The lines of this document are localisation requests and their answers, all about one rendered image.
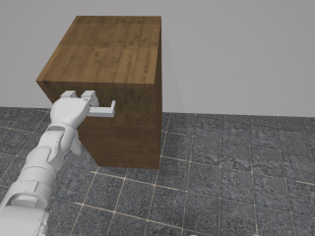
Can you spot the left robot upper arm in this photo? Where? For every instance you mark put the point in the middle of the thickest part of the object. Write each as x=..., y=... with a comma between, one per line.
x=23, y=221

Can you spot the cabinet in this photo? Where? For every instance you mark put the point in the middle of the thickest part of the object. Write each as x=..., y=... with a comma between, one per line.
x=113, y=52

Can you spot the drawer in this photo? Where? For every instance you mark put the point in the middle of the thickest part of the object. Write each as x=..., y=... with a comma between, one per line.
x=127, y=100

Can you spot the left robot forearm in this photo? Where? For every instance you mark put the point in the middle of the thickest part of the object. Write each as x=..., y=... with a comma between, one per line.
x=33, y=187

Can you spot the handle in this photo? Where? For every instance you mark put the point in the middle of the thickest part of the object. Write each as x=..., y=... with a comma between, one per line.
x=102, y=111

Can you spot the left robot hand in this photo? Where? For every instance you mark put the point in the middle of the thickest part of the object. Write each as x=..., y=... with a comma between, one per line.
x=72, y=111

